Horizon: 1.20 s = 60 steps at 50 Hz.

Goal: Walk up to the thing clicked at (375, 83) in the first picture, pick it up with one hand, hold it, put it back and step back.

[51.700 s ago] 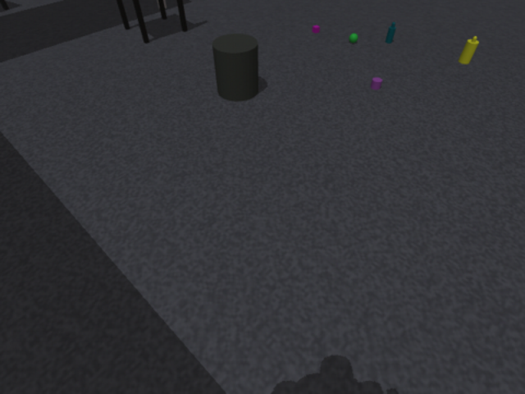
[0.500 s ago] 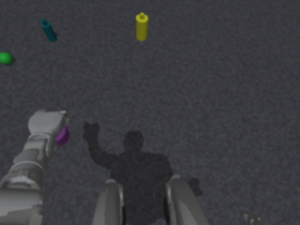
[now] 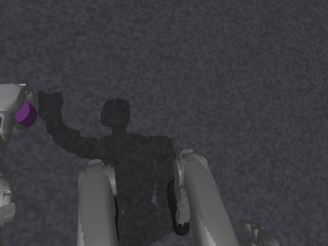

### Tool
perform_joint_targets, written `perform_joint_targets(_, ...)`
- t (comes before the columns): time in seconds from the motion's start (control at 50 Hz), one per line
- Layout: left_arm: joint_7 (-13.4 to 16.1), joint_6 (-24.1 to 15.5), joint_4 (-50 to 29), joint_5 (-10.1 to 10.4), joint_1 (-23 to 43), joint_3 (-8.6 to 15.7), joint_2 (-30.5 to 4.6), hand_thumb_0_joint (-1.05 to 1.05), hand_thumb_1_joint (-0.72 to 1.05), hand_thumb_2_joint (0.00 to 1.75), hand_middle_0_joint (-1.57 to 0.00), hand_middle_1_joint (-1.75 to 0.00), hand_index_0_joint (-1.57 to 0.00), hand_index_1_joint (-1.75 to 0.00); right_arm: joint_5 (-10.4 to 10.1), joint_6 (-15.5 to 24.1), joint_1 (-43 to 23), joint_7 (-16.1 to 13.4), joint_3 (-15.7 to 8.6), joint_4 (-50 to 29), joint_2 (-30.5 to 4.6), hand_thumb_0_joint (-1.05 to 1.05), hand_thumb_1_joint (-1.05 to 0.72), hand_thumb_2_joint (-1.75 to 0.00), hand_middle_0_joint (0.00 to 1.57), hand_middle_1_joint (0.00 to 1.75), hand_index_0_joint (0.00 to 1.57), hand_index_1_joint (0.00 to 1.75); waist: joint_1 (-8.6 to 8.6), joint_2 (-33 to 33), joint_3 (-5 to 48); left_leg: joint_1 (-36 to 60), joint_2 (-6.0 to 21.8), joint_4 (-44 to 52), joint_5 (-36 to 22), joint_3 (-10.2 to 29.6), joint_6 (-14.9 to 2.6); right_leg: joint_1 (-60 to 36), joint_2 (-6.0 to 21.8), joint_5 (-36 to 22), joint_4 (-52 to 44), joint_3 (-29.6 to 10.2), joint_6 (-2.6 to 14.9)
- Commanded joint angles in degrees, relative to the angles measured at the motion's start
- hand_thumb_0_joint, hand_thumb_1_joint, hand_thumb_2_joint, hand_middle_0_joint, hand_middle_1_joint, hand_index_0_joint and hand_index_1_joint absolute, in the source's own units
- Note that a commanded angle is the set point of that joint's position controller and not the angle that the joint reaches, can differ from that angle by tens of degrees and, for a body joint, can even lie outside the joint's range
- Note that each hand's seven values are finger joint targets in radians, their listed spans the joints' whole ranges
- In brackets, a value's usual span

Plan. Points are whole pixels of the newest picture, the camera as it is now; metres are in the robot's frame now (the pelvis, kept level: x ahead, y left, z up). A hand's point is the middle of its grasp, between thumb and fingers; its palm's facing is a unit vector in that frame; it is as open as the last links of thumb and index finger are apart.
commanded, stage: crouch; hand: left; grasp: from above
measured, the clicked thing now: (18, 112) +0.45 +0.33 -0.20
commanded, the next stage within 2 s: lower in 0.74 s
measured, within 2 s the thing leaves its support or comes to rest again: neither
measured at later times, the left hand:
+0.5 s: hand (21, 114) +0.46 +0.34 -0.24, palm faces -0.46 -0.07 -0.89, open 9.0 cm
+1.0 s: hand (24, 114) +0.47 +0.36 -0.28, palm faces -0.49 -0.07 -0.87, open 8.9 cm
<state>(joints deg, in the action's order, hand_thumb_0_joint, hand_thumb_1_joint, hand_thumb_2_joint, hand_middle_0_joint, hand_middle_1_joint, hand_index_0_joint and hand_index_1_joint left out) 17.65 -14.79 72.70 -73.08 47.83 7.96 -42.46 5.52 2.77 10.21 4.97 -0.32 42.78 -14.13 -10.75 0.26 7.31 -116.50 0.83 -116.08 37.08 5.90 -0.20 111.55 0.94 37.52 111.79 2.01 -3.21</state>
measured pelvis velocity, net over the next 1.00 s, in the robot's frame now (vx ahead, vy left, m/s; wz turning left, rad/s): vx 0.00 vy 0.00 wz -0.10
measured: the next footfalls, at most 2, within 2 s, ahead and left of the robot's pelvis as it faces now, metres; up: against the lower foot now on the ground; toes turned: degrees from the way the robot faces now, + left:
none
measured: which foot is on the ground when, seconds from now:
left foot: down 0.00-1.00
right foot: down 0.00-1.00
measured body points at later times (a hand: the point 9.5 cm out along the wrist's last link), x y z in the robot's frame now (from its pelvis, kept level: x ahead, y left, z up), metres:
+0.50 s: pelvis -0.01 +0.00 -0.09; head +0.24 +0.07 +0.28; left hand +0.48 +0.34 -0.19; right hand +0.03 -0.29 -0.18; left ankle +0.08 +0.12 -0.41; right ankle +0.09 -0.15 -0.41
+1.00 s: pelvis +0.00 +0.00 -0.12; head +0.26 +0.09 +0.24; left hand +0.49 +0.36 -0.23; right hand +0.04 -0.28 -0.20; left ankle +0.08 +0.12 -0.41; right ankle +0.09 -0.15 -0.41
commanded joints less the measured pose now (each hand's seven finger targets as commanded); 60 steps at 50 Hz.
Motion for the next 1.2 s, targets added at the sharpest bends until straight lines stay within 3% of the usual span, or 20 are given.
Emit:
perform_joint_targets(0.0,3.3,-0.2,-9.2,0.5,22.0,4.4,-20.1,0.00,0.49,0.74,-0.78,-0.92,-0.85,-0.85,0.7,0.1,12.9,0.2,-4.5,-0.6,-14.6,0.00,-0.91,-0.90,0.20,0.30,0.20,0.30,0.50,19.5,39.9,36.6,0.1,11.0,-12.0,-1.8,-0.20,-10.2,-1.5,-10.7,-8.4,3.5,5.17)
perform_joint_targets(0.04,2.9,-0.4,-10.6,0.4,22.1,4.9,-21.3,0.00,0.51,0.73,-0.79,-0.93,-0.87,-0.85,1.0,-0.1,12.6,0.8,-3.6,-1.4,-13.9,0.00,-0.91,-0.90,0.20,0.30,0.20,0.30,0.69,19.6,40.9,35.5,0.1,9.3,-14.0,-2.0,-0.30,-11.0,-1.8,-12.5,-6.9,4.0,5.18)
perform_joint_targets(0.06,2.5,0.3,-4.8,0.4,19.0,4.2,-20.7,0.00,0.51,0.74,-0.79,-0.92,-0.86,-0.84,0.9,-0.3,12.2,0.9,-4.3,-0.8,-15.2,0.00,-0.91,-0.90,0.20,0.30,0.20,0.30,0.51,18.0,38.6,33.4,0.0,8.7,-12.2,-2.1,-0.51,-9.8,-1.9,-11.1,-6.6,4.0,5.11)
perform_joint_targets(0.08,2.2,0.0,-8.0,0.6,20.8,4.0,-20.6,0.00,0.51,0.74,-0.78,-0.93,-0.86,-0.86,1.2,-0.4,12.4,1.2,-4.3,-1.0,-14.9,0.00,-0.91,-0.90,0.20,0.30,0.20,0.30,-0.06,18.3,39.0,32.3,0.0,7.6,-13.3,-2.4,-0.62,-10.4,-2.0,-12.5,-6.1,4.1,5.02)
perform_joint_targets(0.14,1.2,-0.2,-6.7,0.6,20.2,6.3,-24.5,0.00,0.51,0.73,-0.78,-0.94,-0.86,-0.86,1.3,-0.9,12.0,1.7,-3.4,-1.2,-14.5,0.00,-0.91,-0.90,0.20,0.30,0.20,0.30,0.74,18.2,39.6,30.3,0.0,5.9,-14.3,-2.3,-0.66,-10.5,-2.3,-13.0,-3.8,4.4,5.05)
perform_joint_targets(0.18,0.5,-0.4,-4.6,0.8,19.6,5.7,-23.5,0.00,0.54,0.75,-0.79,-0.96,-0.87,-0.87,1.5,-1.2,12.2,2.0,-3.7,-1.6,-15.6,0.00,-0.91,-0.90,0.20,0.30,0.20,0.30,-0.54,17.1,37.6,29.2,0.1,4.9,-14.0,-1.7,-0.63,-8.9,-2.1,-12.9,-2.6,4.8,4.90)
perform_joint_targets(0.22,-0.1,-1.2,-5.1,0.8,20.9,6.0,-24.8,0.00,0.55,0.73,-0.80,-0.95,-0.88,-0.87,1.7,-1.5,11.7,2.2,-3.2,-1.4,-15.4,0.00,-0.91,-0.90,0.20,0.30,0.20,0.30,-0.61,17.6,36.8,28.0,0.2,3.7,-13.6,-1.6,-0.63,-7.7,-2.3,-12.7,-1.5,4.9,4.99)
perform_joint_targets(0.28,-0.3,-2.6,-5.2,0.6,23.7,6.2,-27.0,0.00,0.53,0.69,-0.78,-0.94,-0.86,-0.85,2.1,-1.9,11.2,2.3,-2.9,-1.8,-16.2,0.00,-0.91,-0.90,0.20,0.30,0.20,0.30,-1.16,17.3,36.6,24.4,0.0,1.0,-12.4,-2.6,-1.04,-8.4,-2.6,-12.6,-0.4,4.6,4.80)
perform_joint_targets(0.32,0.0,-3.4,-3.9,0.0,23.2,7.6,-29.4,0.00,0.56,0.71,-0.80,-0.94,-0.88,-0.85,2.5,-2.3,11.0,2.5,-0.8,-1.1,-14.5,0.00,-0.91,-0.90,0.20,0.30,0.20,0.30,-1.39,16.3,36.5,21.8,-0.1,-1.0,-12.4,-3.0,-1.31,-9.5,-2.9,-13.1,0.3,4.7,4.58)
perform_joint_targets(0.34,0.0,-3.9,-3.5,0.2,23.8,6.6,-27.9,0.00,0.57,0.67,-0.80,-0.93,-0.89,-0.84,2.6,-2.3,11.0,2.5,-1.8,-1.2,-16.0,0.00,-0.91,-0.90,0.20,0.30,0.20,0.30,-1.98,16.0,35.7,21.6,-0.1,-1.3,-11.9,-3.0,-1.33,-8.3,-2.9,-12.7,0.8,4.9,4.54)
perform_joint_targets(0.38,0.5,-4.8,-3.3,-0.5,25.2,7.8,-30.8,0.00,0.55,0.68,-0.79,-0.91,-0.87,-0.83,2.8,-2.4,10.1,2.4,-1.2,-1.4,-16.3,0.00,-0.91,-0.90,0.20,0.30,0.20,0.30,-1.51,17.7,34.8,21.1,0.0,-1.6,-9.7,-2.5,-1.05,-5.7,-3.1,-10.6,2.0,5.5,4.79)
perform_joint_targets(0.4,0.6,-5.3,-3.1,-0.9,26.3,6.3,-29.7,0.00,0.54,0.64,-0.78,-0.88,-0.86,-0.79,3.0,-2.4,9.9,2.3,-1.2,-1.5,-16.8,0.00,-0.90,-0.90,0.20,0.30,0.20,0.30,-2.19,19.3,34.5,21.1,0.1,-1.8,-8.9,-2.2,-0.83,-4.6,-3.2,-10.0,2.8,5.8,4.91)
perform_joint_targets(0.42,1.0,-5.4,-2.2,-1.4,25.8,7.9,-31.9,0.00,0.53,0.64,-0.77,-0.88,-0.86,-0.79,3.1,-2.5,9.9,2.3,-0.8,-1.2,-17.0,0.00,-0.90,-0.90,0.20,0.30,0.20,0.30,-1.75,19.7,34.5,20.8,0.0,-2.0,-8.4,-2.1,-0.75,-4.2,-3.2,-9.7,3.5,6.1,4.92)
perform_joint_targets(0.44,1.1,-5.4,-1.0,-1.8,25.4,6.7,-30.6,0.00,0.52,0.64,-0.77,-0.88,-0.85,-0.80,3.3,-2.5,9.5,2.4,-0.4,-1.3,-16.9,0.00,-0.90,-0.90,0.20,0.30,0.20,0.30,-1.43,19.9,33.3,21.2,0.0,-2.0,-7.5,-2.0,-0.66,-2.7,-3.1,-8.4,3.7,6.2,5.00)
perform_joint_targets(0.54,1.7,-5.5,-0.5,-2.4,27.7,6.8,-33.3,0.00,0.49,0.65,-0.76,-0.86,-0.83,-0.79,3.5,-2.8,8.4,2.3,0.5,-1.5,-17.5,0.00,-0.90,-0.90,0.20,0.30,0.20,0.30,-1.78,21.1,32.8,19.1,0.0,-3.4,-4.3,-1.8,-0.76,-0.9,-3.4,-6.7,5.4,7.0,5.04)
perform_joint_targets(0.64,1.7,-4.6,-0.3,-2.5,28.3,6.4,-34.6,0.00,0.48,0.61,-0.75,-0.84,-0.83,-0.76,3.4,-3.2,8.3,2.1,1.2,-1.6,-18.0,0.00,-0.91,-0.90,0.20,0.30,0.20,0.30,-2.20,21.7,32.8,18.5,0.1,-4.4,-5.2,-1.2,-0.75,0.2,-3.5,-7.7,6.9,7.6,4.97)
perform_joint_targets(0.86,-1.0,-4.2,-0.7,-1.4,24.8,6.4,-34.7,0.00,0.54,0.65,-0.84,-0.83,-0.91,-0.77,4.0,-3.9,9.6,2.5,2.2,-2.2,-18.8,0.00,-0.92,-0.90,0.20,0.30,0.20,0.30,-3.20,23.3,32.7,21.8,0.5,-7.2,-14.5,0.3,-0.28,1.0,-3.5,-13.7,9.4,8.3,4.73)
perform_joint_targets(0.94,-1.2,-5.6,1.5,-0.7,24.1,6.2,-34.6,0.00,0.54,0.62,-0.84,-0.83,-0.91,-0.76,4.4,-4.4,9.0,2.7,3.4,-2.6,-18.5,0.00,-0.91,-0.90,0.20,0.30,0.20,0.30,-4.04,20.0,29.7,16.6,0.3,-9.8,-13.9,-0.6,-0.97,-1.1,-4.1,-14.1,9.2,8.5,4.53)
perform_joint_targets(1.08,1.6,-9.1,2.3,-3.0,25.7,8.5,-39.5,0.00,0.59,0.64,-0.87,-0.83,-0.93,-0.76,5.6,-4.9,7.0,2.6,5.3,-3.7,-19.7,0.00,-0.91,-0.90,0.20,0.30,0.20,0.30,-4.60,22.0,29.3,16.4,0.6,-11.3,-12.5,0.0,-0.60,-0.2,-4.6,-12.8,11.1,9.6,4.77)
perform_joint_targets(1.18,4.4,-9.7,4.3,-4.4,27.2,7.5,-40.0,0.00,0.60,0.62,-0.86,-0.82,-0.93,-0.75,6.0,-4.4,5.8,2.6,5.8,-3.6,-20.3,0.00,-0.90,-0.90,0.20,0.30,0.20,0.30,-5.24,24.4,25.8,16.5,0.7,-11.0,-6.6,0.2,-0.33,3.4,-4.8,-8.2,11.6,10.3,4.76)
